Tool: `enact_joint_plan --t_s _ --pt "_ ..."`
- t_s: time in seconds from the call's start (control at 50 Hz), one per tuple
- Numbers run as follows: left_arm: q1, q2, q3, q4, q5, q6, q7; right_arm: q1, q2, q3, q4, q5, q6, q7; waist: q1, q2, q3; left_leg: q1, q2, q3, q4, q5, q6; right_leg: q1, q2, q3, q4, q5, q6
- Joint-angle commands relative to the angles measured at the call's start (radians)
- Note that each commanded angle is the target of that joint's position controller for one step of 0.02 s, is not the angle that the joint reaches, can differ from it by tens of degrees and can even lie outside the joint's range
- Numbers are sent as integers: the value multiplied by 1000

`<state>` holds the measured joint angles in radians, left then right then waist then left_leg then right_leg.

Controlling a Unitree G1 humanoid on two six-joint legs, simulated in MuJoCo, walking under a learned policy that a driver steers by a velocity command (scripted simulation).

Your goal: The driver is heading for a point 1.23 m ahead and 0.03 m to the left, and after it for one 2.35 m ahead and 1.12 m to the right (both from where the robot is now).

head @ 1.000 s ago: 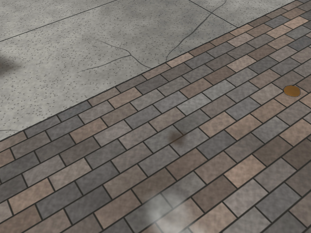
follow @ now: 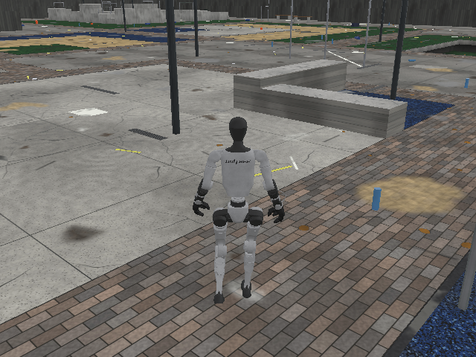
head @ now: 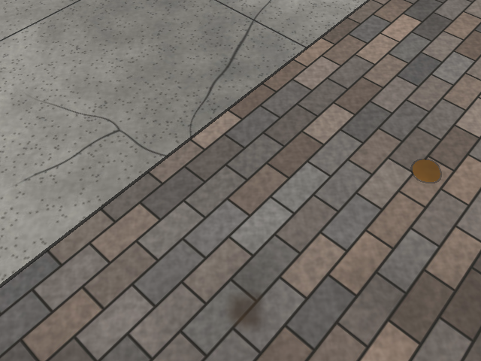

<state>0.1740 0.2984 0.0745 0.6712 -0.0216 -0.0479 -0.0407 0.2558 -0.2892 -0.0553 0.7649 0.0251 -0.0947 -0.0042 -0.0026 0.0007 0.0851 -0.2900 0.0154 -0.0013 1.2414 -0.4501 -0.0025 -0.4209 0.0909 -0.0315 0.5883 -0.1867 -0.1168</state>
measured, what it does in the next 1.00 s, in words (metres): walks ahead: left foot, then right foot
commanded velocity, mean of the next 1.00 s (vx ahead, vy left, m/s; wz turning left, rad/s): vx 0.49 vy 0.00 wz -0.06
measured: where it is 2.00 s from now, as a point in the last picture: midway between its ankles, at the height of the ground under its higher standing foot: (242, 209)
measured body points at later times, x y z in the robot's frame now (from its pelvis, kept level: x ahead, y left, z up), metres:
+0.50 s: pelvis +0.28 +0.05 +0.01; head +0.31 +0.05 +0.46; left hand +0.45 +0.29 -0.10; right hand +0.35 -0.24 -0.08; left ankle +0.36 +0.14 -0.72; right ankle +0.18 -0.06 -0.63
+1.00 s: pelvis +0.51 -0.03 +0.02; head +0.53 -0.04 +0.47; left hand +0.64 +0.24 -0.08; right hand +0.62 -0.32 -0.09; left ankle +0.52 +0.11 -0.64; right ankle +0.51 -0.14 -0.72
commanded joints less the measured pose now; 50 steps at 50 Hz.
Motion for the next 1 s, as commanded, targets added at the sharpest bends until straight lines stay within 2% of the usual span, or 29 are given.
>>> enact_joint_plan --t_s 0.02,0.04,0.08,0.12,0.18,0.26,0.3,0.34,0.36,0.38,0.4,0.42,0.44,0.46,0.48,0.5,0.54,0.62,0.72,0.76,0.78,0.8,0.82,0.84,0.86,0.88,0.9,0.94,1.0 --pt "56 99 29 -62 8 -26 12 -53 -141 -29 -121 -25 -48 -1 11 18 -152 -387 82 -113 -38 93 6 409 -285 479 -318 181 -214" --pt "39 99 26 -70 16 -26 16 -38 -141 -31 -119 -31 -35 2 -10 0 -139 -342 87 -109 -70 112 -8 345 -271 453 -339 225 -213" --pt "44 119 31 -60 9 -29 27 -34 -113 -23 -121 -41 -15 3 -22 -3 -117 -314 89 -78 -165 133 -44 252 -254 391 -357 315 -214" --pt "65 149 38 -48 6 -25 42 -101 -79 -7 -144 -44 -4 1 -5 -13 -88 -298 72 -51 -309 230 -72 172 -213 322 -364 317 -191" --pt "102 162 42 -33 -1 -11 54 -222 -52 8 -167 -38 -7 9 50 -62 -79 -209 19 -34 -564 463 -83 117 -149 269 -339 185 -126" --pt "164 158 42 -10 -9 1 55 -289 -94 -6 -188 -17 -20 22 77 -92 -90 -161 -15 -71 -705 496 -67 190 -186 374 -265 49 -95" --pt "160 151 41 -10 -7 4 57 -267 -121 -21 -185 -13 -28 27 54 -118 -93 -134 -14 -87 -732 419 -38 241 -213 440 -204 25 -77" --pt "144 117 31 -11 2 7 56 -140 -139 -38 -149 -17 -38 25 -12 -136 -127 11 -12 -53 -780 394 10 249 -194 428 -103 88 -44" --pt "156 60 11 -16 10 3 52 -31 -171 -51 -136 -34 -45 20 -60 -91 -220 194 74 -123 -775 370 62 204 -142 370 86 84 -8" --pt "261 -5 -11 -30 4 -3 52 80 -252 -68 -121 -58 -43 16 -45 129 -359 514 286 -475 -818 248 193 -51 -17 247 418 -171 64" --pt "323 32 -13 -27 -21 -11 54 153 -253 -76 -70 -36 -32 33 -39 340 -376 593 392 -858 -950 -57 298 -287 2 209 637 -414 95" --pt "249 116 5 -19 -25 -11 54 107 -166 -53 -84 -16 -29 35 -60 194 -238 503 356 -806 -985 -179 273 -366 -45 242 720 -344 98" --pt "143 135 8 -38 -10 -12 53 59 -128 -40 -89 -17 -19 32 -62 111 -146 393 308 -649 -981 -106 241 -371 -85 196 721 -266 96" --pt "79 124 5 -57 12 -19 52 21 -115 -31 -92 -25 -11 32 -47 65 -94 289 261 -545 -992 19 234 -354 -119 156 670 -208 93" --pt "54 110 6 -65 24 -26 50 2 -100 -24 -92 -29 -8 31 -30 62 -68 223 222 -481 -1007 136 231 -319 -149 150 598 -160 93" --pt "57 92 3 -67 26 -32 47 -2 -93 -19 -92 -31 -8 29 -15 85 -71 183 191 -436 -1020 221 227 -271 -161 140 543 -136 97" --pt "58 60 -8 -69 31 -36 44 13 -98 -20 -81 -18 -7 25 -5 111 -95 165 164 -378 -1031 353 243 -228 -159 107 428 -141 116" --pt "-67 12 -35 -92 29 -49 34 50 -163 -40 -57 -2 9 5 -39 98 -88 84 131 -279 -1039 417 235 -103 -122 74 111 23 153" --pt "-162 56 -22 -110 9 -66 20 131 -171 -43 -30 7 33 -3 -61 103 -85 91 148 -339 -987 344 200 30 -81 96 -74 145 154" --pt "-125 78 -9 -102 7 -73 23 121 -167 -43 -32 8 41 -6 -21 108 -94 78 141 -366 -932 306 170 139 -84 93 -137 137 127" --pt "-68 94 2 -85 10 -74 28 120 -145 -37 -35 4 43 -6 12 106 -115 48 111 -359 -876 305 147 242 -94 87 -165 120 106" --pt "36 129 18 -71 20 -75 38 102 -104 -23 -47 -4 39 -5 69 81 -178 -23 59 -317 -726 291 111 406 -172 150 -167 85 66" --pt "197 197 35 -51 29 -67 49 113 -25 1 -72 -27 34 -5 119 -97 -311 -173 -27 -200 -403 30 62 637 -376 345 -164 62 4" --pt "225 240 48 -22 31 -50 38 206 -33 3 -110 11 24 -7 65 -366 -347 -446 -68 -117 -164 -165 37 738 -536 738 -270 -212 -128" --pt "185 150 29 -30 21 -50 34 170 -125 -20 -82 24 29 -12 80 -210 -228 -522 -3 -150 -50 -93 24 651 -495 710 -311 -342 -117" --pt "149 101 15 -32 18 -50 34 101 -146 -29 -89 18 34 -9 83 -149 -140 -538 19 -140 -24 -5 20 568 -448 562 -317 -269 -85" --pt "100 75 5 -33 24 -52 32 86 -127 -29 -84 10 42 -7 57 -97 -108 -504 45 -130 -31 65 10 490 -403 458 -339 -150 -69" --pt "27 53 -1 -26 38 -53 34 56 -103 -34 -101 0 57 -2 13 -113 -47 -438 73 -117 -79 116 -14 360 -357 287 -358 197 -61" --pt "-5 86 14 -5 33 -56 42 31 -60 -25 -131 -10 75 2 -11 -109 -60 -392 67 -65 -184 158 -55 302 -343 121 -352 566 -77"
Velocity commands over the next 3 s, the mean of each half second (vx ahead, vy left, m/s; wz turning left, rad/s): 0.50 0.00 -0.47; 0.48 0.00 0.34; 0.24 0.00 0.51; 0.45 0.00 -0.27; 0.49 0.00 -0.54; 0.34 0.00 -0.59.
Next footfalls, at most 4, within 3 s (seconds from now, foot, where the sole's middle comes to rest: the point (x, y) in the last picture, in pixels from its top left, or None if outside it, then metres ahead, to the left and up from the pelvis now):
0.36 left None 0.40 0.13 -0.76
0.80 right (304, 315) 0.55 -0.14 -0.76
1.24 left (213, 251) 0.74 0.11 -0.76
1.74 right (283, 217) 0.86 -0.10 -0.76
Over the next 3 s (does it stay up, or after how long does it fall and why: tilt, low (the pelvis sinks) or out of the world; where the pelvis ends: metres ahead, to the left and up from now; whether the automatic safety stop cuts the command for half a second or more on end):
stays up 1.35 -0.11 0.02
